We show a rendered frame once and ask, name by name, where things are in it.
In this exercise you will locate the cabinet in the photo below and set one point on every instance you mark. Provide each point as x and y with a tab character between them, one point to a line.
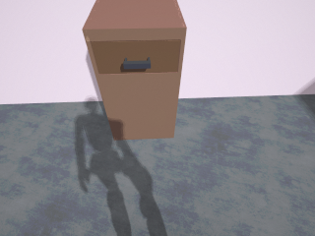
138	106

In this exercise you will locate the drawer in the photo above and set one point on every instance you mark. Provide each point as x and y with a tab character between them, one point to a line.
110	55

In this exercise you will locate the handle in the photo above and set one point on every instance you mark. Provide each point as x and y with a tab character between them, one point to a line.
139	64

